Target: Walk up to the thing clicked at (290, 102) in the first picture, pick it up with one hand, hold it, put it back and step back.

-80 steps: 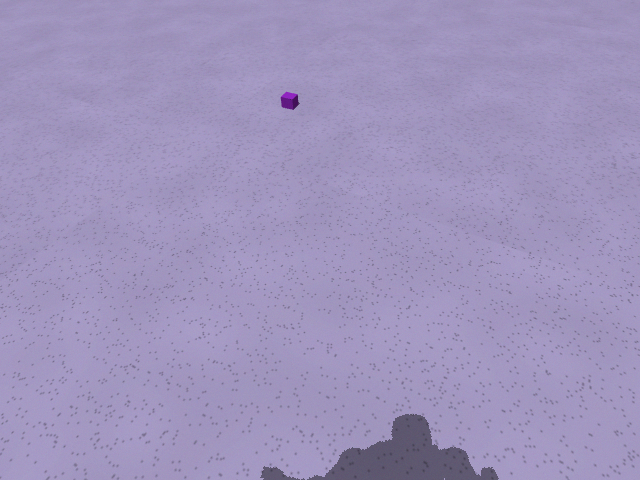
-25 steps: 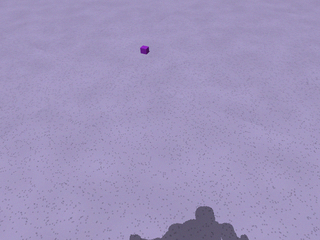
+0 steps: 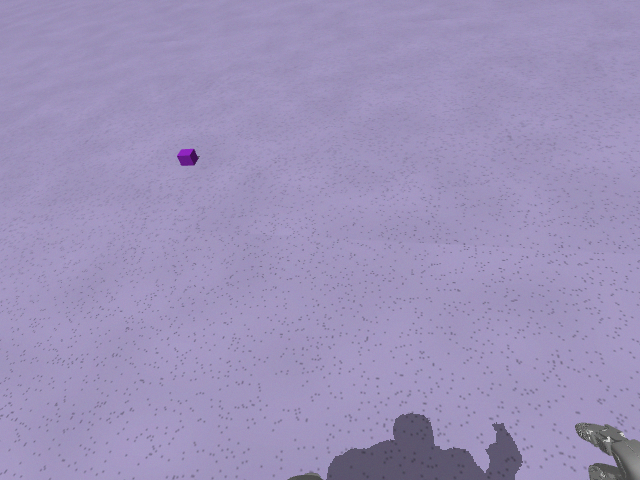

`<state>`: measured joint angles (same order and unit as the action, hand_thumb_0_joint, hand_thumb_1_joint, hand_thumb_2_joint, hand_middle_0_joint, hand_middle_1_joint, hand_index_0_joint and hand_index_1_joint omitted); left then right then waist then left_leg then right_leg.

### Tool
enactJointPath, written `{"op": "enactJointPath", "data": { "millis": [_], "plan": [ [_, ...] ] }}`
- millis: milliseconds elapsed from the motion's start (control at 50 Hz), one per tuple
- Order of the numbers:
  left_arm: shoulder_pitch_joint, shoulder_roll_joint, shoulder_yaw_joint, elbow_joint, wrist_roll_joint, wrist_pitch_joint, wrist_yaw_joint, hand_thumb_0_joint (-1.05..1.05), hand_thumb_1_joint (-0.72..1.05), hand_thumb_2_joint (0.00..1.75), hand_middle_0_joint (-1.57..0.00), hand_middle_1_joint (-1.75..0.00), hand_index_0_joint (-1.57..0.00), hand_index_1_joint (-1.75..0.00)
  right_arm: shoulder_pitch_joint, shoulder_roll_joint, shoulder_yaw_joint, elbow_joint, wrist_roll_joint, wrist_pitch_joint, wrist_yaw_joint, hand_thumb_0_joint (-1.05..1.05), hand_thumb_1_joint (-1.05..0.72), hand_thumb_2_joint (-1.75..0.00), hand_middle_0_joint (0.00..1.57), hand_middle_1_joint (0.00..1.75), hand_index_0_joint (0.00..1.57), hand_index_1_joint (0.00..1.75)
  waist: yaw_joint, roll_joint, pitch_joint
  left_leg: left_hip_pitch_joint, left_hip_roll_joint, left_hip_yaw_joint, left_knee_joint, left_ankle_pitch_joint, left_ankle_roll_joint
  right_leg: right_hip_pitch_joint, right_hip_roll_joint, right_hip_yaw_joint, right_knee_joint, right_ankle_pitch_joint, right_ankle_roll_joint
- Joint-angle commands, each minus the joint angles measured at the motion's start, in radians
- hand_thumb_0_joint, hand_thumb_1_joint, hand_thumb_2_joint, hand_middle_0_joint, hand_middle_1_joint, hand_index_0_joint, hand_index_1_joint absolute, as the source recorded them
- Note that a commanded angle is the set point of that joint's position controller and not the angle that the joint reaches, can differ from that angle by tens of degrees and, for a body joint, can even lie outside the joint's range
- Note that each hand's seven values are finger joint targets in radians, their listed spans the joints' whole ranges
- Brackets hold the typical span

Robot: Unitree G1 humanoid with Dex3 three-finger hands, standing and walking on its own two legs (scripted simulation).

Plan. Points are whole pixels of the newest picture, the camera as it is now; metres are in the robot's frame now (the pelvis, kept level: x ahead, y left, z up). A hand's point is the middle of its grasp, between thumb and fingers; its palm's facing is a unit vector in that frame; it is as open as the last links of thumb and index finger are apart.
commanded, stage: walk up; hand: left
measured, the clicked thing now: (187, 157) +1.99 +1.03 -0.72
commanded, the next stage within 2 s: none
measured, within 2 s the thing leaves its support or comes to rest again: neither
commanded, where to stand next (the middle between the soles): +1.61 +1.28 m, yaw -65 degrees
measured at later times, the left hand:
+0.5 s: hand (146, 290) +0.50 +0.43 -0.11, palm faces -0.38 -0.77 -0.50, open 7.4 cm
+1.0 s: hand (163, 210) +0.79 +0.51 -0.13, palm faces -0.45 -0.72 -0.53, open 7.4 cm
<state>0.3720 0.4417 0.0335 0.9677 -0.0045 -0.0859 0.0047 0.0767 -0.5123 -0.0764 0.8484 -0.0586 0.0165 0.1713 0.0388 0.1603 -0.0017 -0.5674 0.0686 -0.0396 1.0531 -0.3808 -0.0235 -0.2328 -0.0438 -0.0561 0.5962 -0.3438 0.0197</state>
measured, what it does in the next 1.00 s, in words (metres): walks ahead, turning right: left foot, then right foot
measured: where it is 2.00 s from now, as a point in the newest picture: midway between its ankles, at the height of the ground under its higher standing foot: (260, 282)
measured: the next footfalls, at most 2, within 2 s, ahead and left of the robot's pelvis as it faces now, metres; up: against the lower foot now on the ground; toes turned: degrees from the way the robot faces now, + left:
left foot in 0.24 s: +0.34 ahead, +0.23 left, +0.00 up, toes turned -7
right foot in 0.68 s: +0.49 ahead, +0.04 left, +0.00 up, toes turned -35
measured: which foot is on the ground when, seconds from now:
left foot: up 0.00-0.22, down 0.24-0.70, up 0.72-1.00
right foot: down 0.00-0.24, up 0.26-0.66, down 0.68-1.00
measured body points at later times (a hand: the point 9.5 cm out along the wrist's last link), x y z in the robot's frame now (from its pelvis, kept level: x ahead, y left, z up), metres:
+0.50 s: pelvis +0.29 +0.18 +0.01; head +0.31 +0.16 +0.46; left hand +0.52 +0.47 -0.07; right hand +0.20 -0.16 -0.09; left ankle +0.30 +0.24 -0.72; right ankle +0.33 +0.05 -0.66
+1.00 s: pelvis +0.61 +0.26 -0.01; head +0.61 +0.22 +0.44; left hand +0.81 +0.54 -0.10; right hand +0.60 -0.11 -0.10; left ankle +0.79 +0.38 -0.71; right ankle +0.46 +0.07 -0.72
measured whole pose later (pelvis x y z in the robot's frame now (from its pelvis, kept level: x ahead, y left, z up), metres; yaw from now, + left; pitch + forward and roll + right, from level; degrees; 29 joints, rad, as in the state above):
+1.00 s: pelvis +0.61 +0.26 -0.01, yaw -29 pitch +0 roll -3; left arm 0.33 0.43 0.03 0.92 0.03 -0.09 0.06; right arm 0.11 -0.48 -0.10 0.69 -0.04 0.05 0.16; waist 0.00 0.12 0.05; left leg -0.56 0.19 -0.09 0.79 -0.17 -0.03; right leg -0.24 -0.16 -0.03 0.63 -0.38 0.04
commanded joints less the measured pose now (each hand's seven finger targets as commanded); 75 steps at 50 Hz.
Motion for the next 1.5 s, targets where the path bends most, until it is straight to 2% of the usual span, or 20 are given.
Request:
{"op": "enactJointPath", "data": {
  "millis": [0, 100, 180, 220, 240, 340, 580, 640, 660, 700, 820, 920, 980, 1000, 1020, 1040, 1220, 1320, 1360, 1480],
  "plan": [
    [-0.102, 0.391, 0.098, -0.101, -0.006, -0.056, 0.035, 0.00, 0.90, 0.90, -0.20, -0.30, -0.20, -0.30, -0.119, -0.193, -0.066, -0.181, 0.005, -0.020, 0.021, 0.00, -0.90, -0.90, 0.20, 0.30, 0.20, 0.30, -0.062, -0.279, 0.108, -0.109, 0.052, -0.028, -0.065, 0.212, -0.014, -0.130, -0.225, 0.353, -0.464, -0.308, -0.197],
    [-0.069, 0.393, 0.108, -0.113, 0.000, -0.059, 0.038, 0.00, 0.90, 0.90, -0.20, -0.30, -0.20, -0.30, -0.151, -0.165, -0.066, -0.226, 0.007, -0.015, 0.033, 0.00, -0.90, -0.90, 0.20, 0.30, 0.20, 0.30, -0.054, -0.239, 0.071, 0.052, 0.057, -0.005, -0.253, 0.290, -0.032, -0.146, -0.168, 0.188, -0.390, -0.090, -0.174],
    [-0.181, 0.368, 0.100, -0.138, 0.021, -0.032, 0.045, 0.00, 0.90, 0.90, -0.20, -0.30, -0.20, -0.30, 0.172, -0.182, -0.113, -0.146, 0.012, -0.014, 0.009, 0.00, -0.90, -0.90, 0.20, 0.30, 0.20, 0.30, -0.226, -0.195, -0.057, 0.542, -0.008, 0.088, -0.370, 0.186, -0.002, -0.294, -0.158, 0.120, -0.017, 0.100, -0.137],
    [-0.102, 0.168, 0.031, -0.167, 0.027, -0.022, 0.055, 0.00, 0.90, 0.90, -0.20, -0.30, -0.20, -0.30, 0.458, -0.317, -0.159, -0.088, 0.003, -0.037, -0.046, 0.00, -0.90, -0.90, 0.20, 0.30, 0.20, 0.30, -0.325, 0.295, -0.178, 0.848, 0.183, -0.296, -0.629, -0.308, 0.027, -0.650, 0.044, 0.066, 0.731, -0.296, -0.094],
    [-0.010, 0.182, 0.021, -0.162, 0.003, -0.024, 0.074, 0.00, 0.90, 0.90, -0.20, -0.30, -0.20, -0.30, 0.262, -0.402, -0.168, -0.132, 0.038, -0.046, -0.068, 0.00, -0.90, -0.90, 0.20, 0.30, 0.20, 0.30, -0.188, 0.361, -0.177, 0.687, 0.323, -0.728, -0.937, -0.506, 0.082, -0.698, 0.075, 0.150, 0.908, -0.241, -0.137],
    [0.031, 0.349, 0.086, -0.024, -0.024, 0.016, 0.036, 0.00, 0.90, 0.90, -0.20, -0.30, -0.20, -0.30, 0.033, -0.189, -0.112, -0.193, 0.013, -0.052, -0.078, 0.00, -0.90, -0.90, 0.20, 0.30, 0.20, 0.30, -0.066, 0.089, -0.096, 0.370, 0.175, -0.197, -0.783, -0.229, 0.113, -0.442, -0.114, 0.085, 0.600, 0.063, -0.051],
    [-0.223, 0.248, 0.084, -0.150, -0.023, 0.048, -0.007, 0.00, 0.90, 0.90, -0.20, -0.30, -0.20, -0.30, 0.134, -0.160, -0.110, -0.217, -0.003, -0.034, -0.068, 0.00, -0.90, -0.90, 0.20, 0.30, 0.20, 0.30, -0.124, -0.170, 0.066, 0.323, 0.123, 0.109, -0.801, 0.130, 0.027, -0.187, -0.053, -0.110, 0.108, 0.198, -0.055],
    [0.162, 0.273, 0.112, -0.043, -0.017, 0.054, 0.044, 0.00, 0.90, 0.90, -0.20, -0.30, -0.20, -0.30, 0.052, -0.166, -0.112, -0.262, -0.001, -0.041, -0.077, 0.00, -0.90, -0.90, 0.20, 0.30, 0.20, 0.30, 0.119, -0.191, -0.153, 0.069, -0.012, 0.302, -0.241, 0.845, -0.153, 0.513, 0.034, -0.187, -0.118, 0.228, -0.124],
    [0.254, 0.332, 0.144, -0.028, -0.012, 0.059, 0.071, 0.00, 0.90, 0.90, -0.20, -0.30, -0.20, -0.30, 0.118, -0.103, -0.087, -0.256, 0.002, -0.036, -0.083, 0.00, -0.90, -0.90, 0.20, 0.30, 0.20, 0.30, 0.163, -0.399, -0.201, -0.236, -0.046, 0.190, 0.119, 0.051, -0.146, 0.732, -0.196, 0.179, -0.105, 0.156, -0.237],
    [0.055, 0.407, 0.142, -0.123, -0.036, 0.051, 0.117, 0.00, 0.90, 0.90, -0.20, -0.30, -0.20, -0.30, 0.150, -0.190, -0.096, -0.271, 0.002, -0.022, -0.110, 0.00, -0.90, -0.90, 0.20, 0.30, 0.20, 0.30, 0.047, -0.202, -0.194, -0.375, 0.018, -0.168, 0.516, -0.229, -0.160, 0.482, -0.580, 0.781, -0.243, 0.003, -0.474],
    [-0.155, 0.333, 0.110, -0.154, 0.013, -0.029, 0.098, 0.00, 0.90, 0.90, -0.20, -0.30, -0.20, -0.30, 0.171, -0.124, -0.075, -0.206, 0.016, 0.021, -0.042, 0.00, -0.90, -0.90, 0.20, 0.30, 0.20, 0.30, -0.116, -0.237, 0.013, -0.046, 0.084, -0.064, 0.088, 0.090, -0.028, -0.075, -0.220, 0.092, -0.241, 0.273, -0.218],
    [-0.145, 0.375, 0.116, -0.132, 0.035, -0.038, 0.088, 0.00, 0.90, 0.90, -0.20, -0.30, -0.20, -0.30, 0.098, -0.093, -0.082, -0.200, 0.021, 0.024, -0.010, 0.00, -0.90, -0.90, 0.20, 0.30, 0.20, 0.30, -0.108, -0.301, 0.010, 0.259, 0.067, 0.072, -0.253, 0.285, -0.002, -0.290, -0.160, 0.000, -0.216, 0.091, -0.182],
    [-0.192, 0.346, 0.112, -0.135, 0.037, -0.019, 0.090, 0.00, 0.90, 0.90, -0.20, -0.30, -0.20, -0.30, 0.255, -0.125, -0.116, -0.147, 0.005, 0.019, -0.030, 0.00, -0.90, -0.90, 0.20, 0.30, 0.20, 0.30, -0.233, -0.205, -0.068, 0.500, 0.000, 0.121, -0.392, 0.164, 0.019, -0.351, -0.155, -0.007, 0.057, 0.168, -0.138],
    [-0.129, 0.266, 0.087, -0.123, 0.036, -0.007, 0.091, 0.00, 0.90, 0.90, -0.20, -0.30, -0.20, -0.30, 0.350, -0.168, -0.134, -0.111, -0.009, 0.010, -0.044, 0.00, -0.90, -0.90, 0.20, 0.30, 0.20, 0.30, -0.275, -0.011, -0.116, 0.631, -0.006, 0.069, -0.475, 0.058, 0.045, -0.440, -0.069, -0.059, 0.336, 0.068, -0.106],
    [-0.100, 0.164, 0.065, -0.148, 0.016, 0.001, 0.096, 0.00, 0.90, 0.90, -0.20, -0.30, -0.20, -0.30, 0.351, -0.277, -0.144, -0.124, -0.016, -0.004, -0.062, 0.00, -0.90, -0.90, 0.20, 0.30, 0.20, 0.30, -0.252, 0.307, -0.065, 0.652, 0.249, -0.343, -0.728, 0.109, 0.089, -0.663, 0.107, -0.052, 0.571, -0.282, -0.077],
    [-0.092, 0.176, 0.052, -0.114, 0.010, 0.000, 0.125, 0.00, 0.90, 0.90, -0.20, -0.30, -0.20, -0.30, 0.269, -0.336, -0.159, -0.130, 0.005, -0.011, -0.082, 0.00, -0.90, -0.90, 0.20, 0.30, 0.20, 0.30, -0.196, 0.312, -0.092, 0.568, 0.314, -0.511, -0.788, 0.036, 0.156, -0.635, 0.044, 0.100, 0.686, -0.265, -0.119],
    [-0.014, 0.220, 0.068, -0.017, -0.009, 0.011, 0.092, 0.00, 0.90, 0.90, -0.20, -0.30, -0.20, -0.30, 0.081, -0.117, -0.076, -0.213, -0.021, -0.003, -0.109, 0.00, -0.90, -0.90, 0.20, 0.30, 0.20, 0.30, -0.112, 0.063, -0.041, 0.375, 0.205, -0.062, -0.627, 0.407, 0.287, -0.324, -0.062, -0.035, 0.285, 0.006, -0.054],
    [0.303, 0.345, 0.149, 0.016, 0.033, 0.006, 0.122, 0.00, 0.90, 0.90, -0.20, -0.30, -0.20, -0.30, -0.002, -0.054, -0.039, -0.298, -0.003, 0.013, -0.089, 0.00, -0.90, -0.90, 0.20, 0.30, 0.20, 0.30, 0.106, -0.295, -0.106, -0.231, -0.003, 0.120, -0.075, 0.099, 0.075, 0.427, -0.171, 0.220, -0.127, 0.086, -0.162],
    [0.118, 0.393, 0.137, -0.095, 0.009, 0.010, 0.133, 0.00, 0.90, 0.90, -0.20, -0.30, -0.20, -0.30, 0.101, -0.151, -0.076, -0.271, -0.011, 0.044, -0.103, 0.00, -0.90, -0.90, 0.20, 0.30, 0.20, 0.30, 0.005, -0.181, -0.073, -0.247, -0.026, -0.095, 0.267, -0.165, -0.005, 0.168, -0.493, 0.749, -0.327, -0.232, -0.345],
    [-0.081, 0.343, 0.135, -0.180, 0.042, -0.004, 0.111, 0.00, 0.90, 0.90, -0.20, -0.30, -0.20, -0.30, 0.196, -0.165, -0.098, -0.184, -0.020, 0.062, -0.065, 0.00, -0.90, -0.90, 0.20, 0.30, 0.20, 0.30, -0.097, -0.283, -0.018, -0.029, 0.043, -0.081, 0.153, 0.013, 0.011, -0.162, -0.236, 0.264, -0.216, -0.130, -0.218]
  ]
}}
